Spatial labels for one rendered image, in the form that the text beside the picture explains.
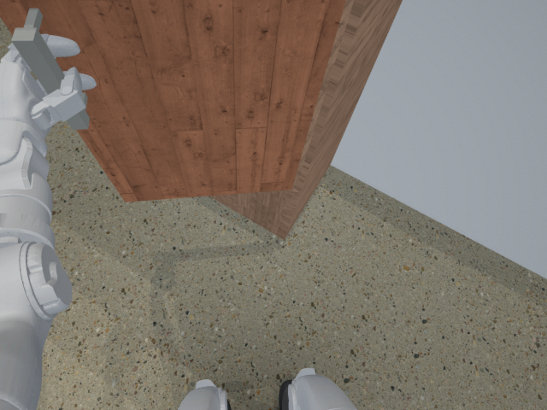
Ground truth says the left robot upper arm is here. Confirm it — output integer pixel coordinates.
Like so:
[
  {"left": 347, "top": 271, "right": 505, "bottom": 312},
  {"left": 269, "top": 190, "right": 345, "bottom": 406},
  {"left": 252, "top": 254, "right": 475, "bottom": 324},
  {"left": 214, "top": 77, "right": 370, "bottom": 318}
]
[{"left": 0, "top": 242, "right": 73, "bottom": 410}]

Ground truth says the robot left shin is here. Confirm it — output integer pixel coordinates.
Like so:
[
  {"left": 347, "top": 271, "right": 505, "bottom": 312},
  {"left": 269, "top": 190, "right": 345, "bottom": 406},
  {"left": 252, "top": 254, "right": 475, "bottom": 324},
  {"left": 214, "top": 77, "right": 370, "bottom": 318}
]
[{"left": 196, "top": 379, "right": 216, "bottom": 389}]

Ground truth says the left robot forearm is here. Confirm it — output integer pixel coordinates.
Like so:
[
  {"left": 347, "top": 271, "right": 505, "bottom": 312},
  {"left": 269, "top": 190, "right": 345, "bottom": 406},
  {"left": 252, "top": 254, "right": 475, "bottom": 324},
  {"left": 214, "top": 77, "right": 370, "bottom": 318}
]
[{"left": 0, "top": 120, "right": 55, "bottom": 251}]

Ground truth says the cupboard door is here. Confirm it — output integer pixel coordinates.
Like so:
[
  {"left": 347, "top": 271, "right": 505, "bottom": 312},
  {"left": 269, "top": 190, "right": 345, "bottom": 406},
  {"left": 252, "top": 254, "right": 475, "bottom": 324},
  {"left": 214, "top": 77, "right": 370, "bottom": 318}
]
[{"left": 0, "top": 0, "right": 346, "bottom": 202}]

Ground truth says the handle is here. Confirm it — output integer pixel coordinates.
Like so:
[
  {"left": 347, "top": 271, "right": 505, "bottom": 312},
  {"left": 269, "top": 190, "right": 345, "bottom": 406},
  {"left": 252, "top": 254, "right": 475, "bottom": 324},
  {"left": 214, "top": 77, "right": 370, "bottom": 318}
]
[{"left": 11, "top": 9, "right": 90, "bottom": 130}]

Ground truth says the robot left hand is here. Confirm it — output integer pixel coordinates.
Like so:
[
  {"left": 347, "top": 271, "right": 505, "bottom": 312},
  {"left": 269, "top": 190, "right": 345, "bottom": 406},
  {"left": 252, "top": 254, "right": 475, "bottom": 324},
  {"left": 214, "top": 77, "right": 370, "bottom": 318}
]
[{"left": 0, "top": 34, "right": 97, "bottom": 140}]

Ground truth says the robot right thigh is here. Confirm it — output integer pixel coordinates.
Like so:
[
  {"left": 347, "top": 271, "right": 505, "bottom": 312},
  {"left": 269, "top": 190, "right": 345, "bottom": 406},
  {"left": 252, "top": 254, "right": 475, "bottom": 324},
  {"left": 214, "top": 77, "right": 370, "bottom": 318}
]
[{"left": 288, "top": 374, "right": 357, "bottom": 410}]

